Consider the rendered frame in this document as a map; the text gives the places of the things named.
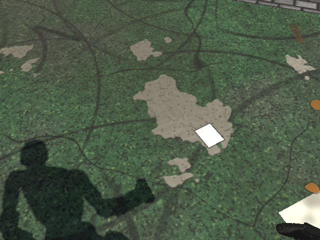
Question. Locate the right robot hand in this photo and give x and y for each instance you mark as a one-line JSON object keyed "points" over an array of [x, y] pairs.
{"points": [[299, 231]]}

